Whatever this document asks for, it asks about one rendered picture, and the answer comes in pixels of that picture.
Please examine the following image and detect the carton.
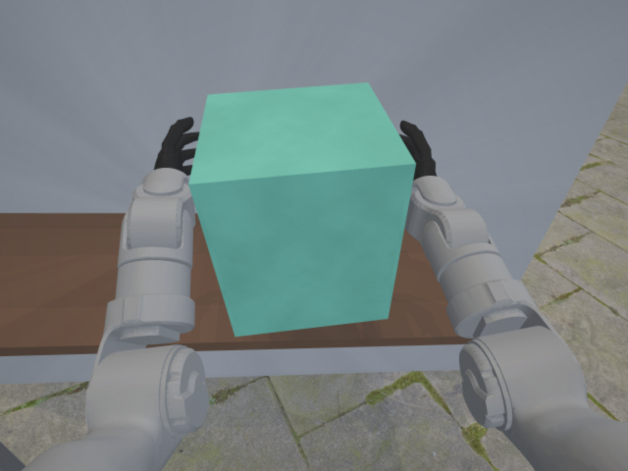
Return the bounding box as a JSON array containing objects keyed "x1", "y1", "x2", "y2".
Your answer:
[{"x1": 188, "y1": 82, "x2": 416, "y2": 337}]

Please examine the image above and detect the robot left upper arm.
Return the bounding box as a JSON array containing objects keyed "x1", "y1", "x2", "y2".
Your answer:
[{"x1": 21, "y1": 344, "x2": 209, "y2": 471}]

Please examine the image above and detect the right robot forearm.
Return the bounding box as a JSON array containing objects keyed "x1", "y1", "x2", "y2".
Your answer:
[{"x1": 405, "y1": 176, "x2": 588, "y2": 399}]

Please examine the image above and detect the table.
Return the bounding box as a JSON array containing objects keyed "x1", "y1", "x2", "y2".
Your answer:
[{"x1": 0, "y1": 213, "x2": 472, "y2": 471}]

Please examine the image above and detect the robot left hand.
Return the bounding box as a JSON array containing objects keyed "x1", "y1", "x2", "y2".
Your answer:
[{"x1": 154, "y1": 117, "x2": 200, "y2": 176}]

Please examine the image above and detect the left robot forearm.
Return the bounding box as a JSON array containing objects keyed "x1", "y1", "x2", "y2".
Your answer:
[{"x1": 85, "y1": 168, "x2": 195, "y2": 428}]

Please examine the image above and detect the robot right upper arm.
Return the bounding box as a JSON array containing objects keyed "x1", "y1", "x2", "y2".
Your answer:
[{"x1": 459, "y1": 326, "x2": 628, "y2": 471}]

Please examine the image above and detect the robot right hand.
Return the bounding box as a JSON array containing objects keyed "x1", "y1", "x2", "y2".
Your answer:
[{"x1": 399, "y1": 121, "x2": 437, "y2": 180}]

